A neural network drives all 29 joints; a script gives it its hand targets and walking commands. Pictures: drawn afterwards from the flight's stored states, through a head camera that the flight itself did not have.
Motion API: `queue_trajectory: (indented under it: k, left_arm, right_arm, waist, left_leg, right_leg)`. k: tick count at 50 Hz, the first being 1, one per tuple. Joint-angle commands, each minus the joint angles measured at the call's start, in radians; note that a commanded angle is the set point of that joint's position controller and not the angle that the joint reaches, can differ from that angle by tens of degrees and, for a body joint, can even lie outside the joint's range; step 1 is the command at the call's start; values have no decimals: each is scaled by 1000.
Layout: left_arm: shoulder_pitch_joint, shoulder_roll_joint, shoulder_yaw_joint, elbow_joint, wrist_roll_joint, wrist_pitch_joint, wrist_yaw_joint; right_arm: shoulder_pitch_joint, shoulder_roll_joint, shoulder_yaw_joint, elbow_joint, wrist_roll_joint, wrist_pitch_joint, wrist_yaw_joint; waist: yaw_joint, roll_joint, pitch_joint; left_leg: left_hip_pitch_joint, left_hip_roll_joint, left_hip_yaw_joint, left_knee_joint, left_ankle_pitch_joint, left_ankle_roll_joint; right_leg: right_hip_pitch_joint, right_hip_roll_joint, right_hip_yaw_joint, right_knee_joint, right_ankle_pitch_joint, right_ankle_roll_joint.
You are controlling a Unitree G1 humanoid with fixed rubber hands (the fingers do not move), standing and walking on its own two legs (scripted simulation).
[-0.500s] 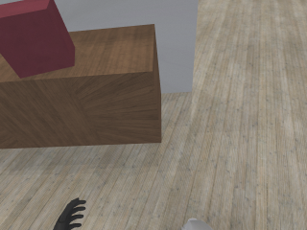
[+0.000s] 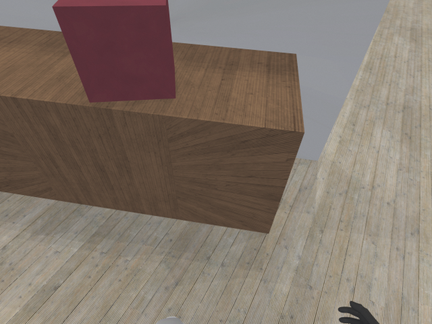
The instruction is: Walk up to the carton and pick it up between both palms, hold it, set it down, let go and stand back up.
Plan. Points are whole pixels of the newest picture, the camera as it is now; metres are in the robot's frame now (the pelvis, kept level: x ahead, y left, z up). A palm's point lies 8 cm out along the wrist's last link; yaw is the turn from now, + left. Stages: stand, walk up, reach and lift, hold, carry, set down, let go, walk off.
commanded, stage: walk up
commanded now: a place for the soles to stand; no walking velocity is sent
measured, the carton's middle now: (127, 44) +0.94 +0.36 +0.09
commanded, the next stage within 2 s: none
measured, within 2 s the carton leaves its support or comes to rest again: neither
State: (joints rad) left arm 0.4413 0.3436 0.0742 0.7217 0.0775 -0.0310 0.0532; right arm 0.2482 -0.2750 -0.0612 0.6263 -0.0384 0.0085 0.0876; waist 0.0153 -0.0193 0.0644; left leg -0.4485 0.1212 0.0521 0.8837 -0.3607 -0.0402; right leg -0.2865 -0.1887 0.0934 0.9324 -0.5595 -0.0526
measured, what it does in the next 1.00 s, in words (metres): steps to the left: right foot, then left foot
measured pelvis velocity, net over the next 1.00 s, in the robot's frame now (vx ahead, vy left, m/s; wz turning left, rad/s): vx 0.26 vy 0.33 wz -0.09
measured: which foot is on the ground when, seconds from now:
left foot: down 0.00-0.34, up 0.36-0.72, down 0.74-1.00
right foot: up 0.00-0.30, down 0.32-0.74, up 0.76-1.00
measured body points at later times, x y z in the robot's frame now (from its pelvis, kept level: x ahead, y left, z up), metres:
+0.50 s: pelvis +0.14 +0.13 +0.02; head +0.15 +0.09 +0.47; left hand +0.25 +0.40 -0.06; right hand +0.21 -0.15 -0.12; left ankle +0.16 +0.23 -0.61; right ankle +0.21 -0.01 -0.69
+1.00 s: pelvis +0.26 +0.33 +0.03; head +0.27 +0.30 +0.48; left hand +0.44 +0.57 -0.05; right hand +0.27 +0.05 -0.10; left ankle +0.26 +0.41 -0.69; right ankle +0.32 +0.22 -0.66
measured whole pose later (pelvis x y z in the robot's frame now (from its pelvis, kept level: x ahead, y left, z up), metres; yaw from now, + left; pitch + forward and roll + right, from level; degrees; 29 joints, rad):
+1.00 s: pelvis +0.26 +0.33 +0.03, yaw -5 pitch -3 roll +0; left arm 0.26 0.25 0.04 0.63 0.02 -0.03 0.05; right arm 0.39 -0.31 -0.04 0.68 -0.04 0.04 0.02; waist -0.10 0.06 0.07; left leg -0.24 0.04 0.16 0.69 -0.40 0.06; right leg -0.50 0.00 -0.07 0.95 -0.45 -0.01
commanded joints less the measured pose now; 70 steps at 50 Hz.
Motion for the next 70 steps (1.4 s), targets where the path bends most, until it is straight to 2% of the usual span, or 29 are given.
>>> queue_trajectory:
  k: [1, 3, 8, 13, 14, 15, 16, 17, 18, 20, 23, 26, 32, 34, 35, 36, 37, 39, 42, 47, 50, 52, 53, 54, 55, 59, 66, 68, 70]
  left_arm:
    - [-125, 60, 7, -180, -39, 8, 11]
    - [-83, 57, 12, -141, -45, 4, 7]
    - [-119, -18, -5, -172, -69, -23, -4]
    - [-11, -20, 15, -158, -60, -37, 9]
    - [44, 11, 32, -143, -44, -35, 21]
    - [116, 44, 47, -139, -17, -32, 37]
    - [139, 134, 70, -159, 6, -24, 58]
    - [114, 140, 72, -160, 2, -6, 77]
    - [67, 162, 78, -149, -13, 2, 86]
    - [-19, 91, 40, -146, -15, -22, 80]
    - [-130, 81, 17, -135, -12, -57, 54]
    - [-186, 103, 25, -116, -17, -66, 38]
    - [-141, 175, 58, -94, -6, -49, 19]
    - [-170, 149, 53, -103, 4, -24, 15]
    - [-121, 83, 34, -99, 8, -8, 13]
    - [-93, -12, -6, -110, 0, 2, 8]
    - [-103, -49, -21, -154, -20, 9, 8]
    - [-143, 31, 3, -178, -42, 21, 22]
    - [-121, 62, 19, -128, -47, 9, 20]
    - [-114, -20, -3, -151, -66, -21, 2]
    - [-32, -31, 2, -154, -62, -38, 7]
    - [74, 31, 29, -136, -32, -34, 31]
    - [115, 98, 48, -144, 0, -29, 49]
    - [108, 144, 65, -149, 8, -11, 68]
    - [80, 162, 72, -138, -4, 1, 78]
    - [-69, 67, 13, -138, -5, -33, 69]
    - [-224, 115, 24, -162, -39, -22, -10]
    - [-212, 122, 20, -157, -51, 9, -28]
    - [-112, 40, -13, -150, -53, 32, -41]
  right_arm:
    - [83, -308, -54, -40, 43, -9, -57]
    - [69, -239, -36, -47, 12, -9, -67]
    - [104, -141, 4, -21, -12, -11, -72]
    - [57, -173, 9, -20, -15, 11, -61]
    - [91, -144, 16, -17, -22, 11, -55]
    - [128, -110, 30, -25, -24, 13, -49]
    - [172, -102, 43, -54, -20, 30, -45]
    - [152, -190, 15, -54, -23, 66, -46]
    - [94, -199, 2, -75, -32, 93, -45]
    - [14, -204, -12, -76, -46, 100, -44]
    - [101, -122, -5, -39, -31, 79, -20]
    - [93, -74, -5, -49, -11, 75, 7]
    - [62, -78, -33, -84, 2, 53, 20]
    - [216, -114, -57, -34, 7, 40, 8]
    - [303, -158, -74, -1, 6, 31, -5]
    - [331, -228, -84, 2, 2, 17, -21]
    - [265, -270, -64, -31, 1, 6, -38]
    - [55, -335, -68, -66, 35, 12, -55]
    - [44, -224, -31, -55, 14, 9, -66]
    - [66, -157, 1, -36, -9, 12, -72]
    - [40, -180, 10, -35, -12, 25, -66]
    - [73, -134, 24, -33, -20, 25, -57]
    - [116, -89, 48, -60, -18, 33, -51]
    - [138, -144, 31, -63, -22, 64, -55]
    - [84, -189, 11, -67, -29, 96, -55]
    - [47, -150, -5, -57, -38, 91, -39]
    - [153, -73, -7, -32, 42, 38, -26]
    - [213, -124, -34, -19, 41, 19, -43]
    - [238, -196, -54, -25, 26, 1, -72]
  waist:
    - [-109, 298, 112]
    - [-77, 265, 122]
    - [-74, 125, 47]
    - [17, 57, -121]
    - [42, -5, -164]
    - [81, -94, -204]
    - [84, -196, -228]
    - [73, -20, -171]
    - [67, -54, -103]
    - [34, 38, 39]
    - [-26, -41, 24]
    - [-53, -140, 22]
    - [-50, -149, -22]
    - [-134, -32, -69]
    - [-162, 135, -94]
    - [-197, 382, -90]
    - [-174, 448, -38]
    - [-120, 339, 95]
    - [-81, 244, 184]
    - [-63, 146, 61]
    - [2, 69, -89]
    - [62, -36, -195]
    - [84, -185, -228]
    - [71, -108, -208]
    - [77, -93, -160]
    - [13, -1, 22]
    - [-38, -249, -10]
    - [-75, -149, -49]
    - [-84, 120, -95]
  left_leg:
    - [157, 285, -611, -749, -475, 277]
    - [158, 238, -395, -615, -144, 274]
    - [252, 209, -188, -463, 504, 300]
    - [90, 76, 42, -192, 422, 173]
    - [15, 42, 73, -53, 355, 135]
    - [-162, -8, 69, 127, 4, 84]
    - [-300, -67, 33, 357, -292, 35]
    - [-296, -44, -55, 449, -280, 31]
    - [-342, -41, -67, 522, -244, 35]
    - [-348, 9, -124, 497, -94, 24]
    - [-214, 15, -131, 410, 2, 4]
    - [-136, 35, -109, 301, 44, 4]
    - [126, 14, -12, -35, 3, 39]
    - [397, -36, 68, -173, 56, 54]
    - [484, -83, 83, -225, 15, 60]
    - [459, -3, -73, -361, -90, 100]
    - [326, 191, -438, -523, -226, 171]
    - [83, 301, -643, -765, -577, 305]
    - [88, 220, -366, -615, -187, 278]
    - [171, 178, -185, -449, 385, 279]
    - [116, 106, -44, -262, 431, 200]
    - [-64, 36, 37, -20, 303, 105]
    - [-267, -49, 48, 188, -182, 48]
    - [-284, -47, -37, 345, -289, 26]
    - [-304, -33, -79, 428, -282, 32]
    - [-259, 8, -135, 346, -42, 6]
    - [167, -46, -1, -71, 44, 4]
    - [346, -101, 74, -216, 192, 7]
    - [403, -56, -6, -317, 169, 13]
  right_leg:
    - [-503, 124, -2, 449, 33, 50]
    - [-437, 107, -19, 358, 96, 56]
    - [-302, 147, -91, 18, 119, 41]
    - [212, 232, -214, -358, 547, -3]
    - [355, 200, -145, -378, 529, -18]
    - [532, 66, 91, -393, 408, -81]
    - [528, -226, 557, -527, 79, -200]
    - [383, -301, 668, -591, -154, -252]
    - [253, -346, 725, -668, -299, -306]
    - [93, -246, 529, -674, -171, -218]
    - [-21, -122, 200, -627, 89, -182]
    - [-121, -91, 65, -632, 61, -179]
    - [-226, -77, -20, -539, -145, -119]
    - [-351, -25, -98, -341, -217, -76]
    - [-373, 56, -150, -136, -229, -39]
    - [-431, 169, -178, 163, -194, -4]
    - [-529, 222, -85, 322, -169, 32]
    - [-479, 138, -15, 383, -57, 53]
    - [-425, 110, -31, 285, 76, 57]
    - [-217, 161, -123, -65, 115, 39]
    - [109, 207, -191, -357, 470, 4]
    - [427, 121, -24, -409, 470, -50]
    - [534, -147, 405, -498, 258, -160]
    - [424, -304, 624, -569, 49, -245]
    - [296, -355, 684, -630, -140, -313]
    - [56, -149, 259, -609, 86, -179]
    - [-231, 34, -86, -486, 153, -107]
    - [-293, 60, -117, -319, 89, -71]
    - [-297, 139, -163, -74, 39, -2]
